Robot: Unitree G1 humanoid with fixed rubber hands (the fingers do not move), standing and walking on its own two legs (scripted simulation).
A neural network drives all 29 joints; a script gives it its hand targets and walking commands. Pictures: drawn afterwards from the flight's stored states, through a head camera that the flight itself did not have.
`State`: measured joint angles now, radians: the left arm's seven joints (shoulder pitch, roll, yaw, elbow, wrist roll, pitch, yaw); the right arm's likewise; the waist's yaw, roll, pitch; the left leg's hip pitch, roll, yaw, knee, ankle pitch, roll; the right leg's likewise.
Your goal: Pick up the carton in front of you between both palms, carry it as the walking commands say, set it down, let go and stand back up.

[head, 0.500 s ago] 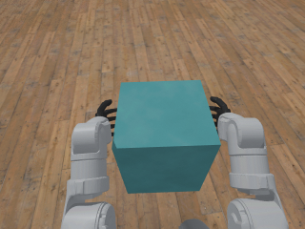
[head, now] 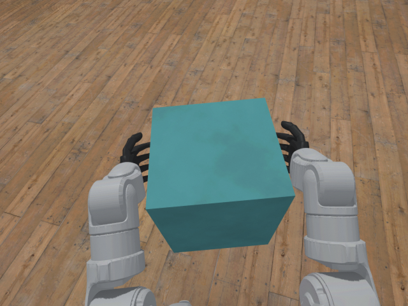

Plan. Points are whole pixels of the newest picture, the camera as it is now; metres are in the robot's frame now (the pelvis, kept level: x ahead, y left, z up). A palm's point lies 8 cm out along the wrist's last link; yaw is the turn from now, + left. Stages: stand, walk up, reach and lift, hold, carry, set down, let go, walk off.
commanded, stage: carry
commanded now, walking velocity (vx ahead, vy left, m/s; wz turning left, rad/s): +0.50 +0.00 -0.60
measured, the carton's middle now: (215, 182) +0.36 +0.01 +0.03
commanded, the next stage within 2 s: none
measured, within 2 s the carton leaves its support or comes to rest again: neither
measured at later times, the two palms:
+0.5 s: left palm (198, 83) +0.62 +0.05 +0.07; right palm (326, 99) +0.53 -0.24 +0.08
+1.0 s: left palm (260, 16) +0.92 -0.14 +0.09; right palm (362, 39) +0.76 -0.39 +0.08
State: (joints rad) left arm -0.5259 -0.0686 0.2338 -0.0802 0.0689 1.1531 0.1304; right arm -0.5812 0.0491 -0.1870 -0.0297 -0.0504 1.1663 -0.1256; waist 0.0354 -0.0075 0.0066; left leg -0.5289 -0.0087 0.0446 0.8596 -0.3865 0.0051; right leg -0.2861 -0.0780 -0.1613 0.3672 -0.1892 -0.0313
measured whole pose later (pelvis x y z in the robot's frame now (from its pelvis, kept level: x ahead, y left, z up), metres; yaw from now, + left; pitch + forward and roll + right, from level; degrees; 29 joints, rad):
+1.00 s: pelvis +0.62 -0.13 -0.01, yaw -31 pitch +5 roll +1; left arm -0.14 -0.13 0.10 -0.36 0.10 1.20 0.09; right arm -0.11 0.13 -0.09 -0.39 -0.11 1.20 -0.08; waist 0.00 0.01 -0.14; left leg -0.60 0.09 0.07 0.58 -0.09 -0.09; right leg -0.02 0.09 0.08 0.29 -0.34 -0.10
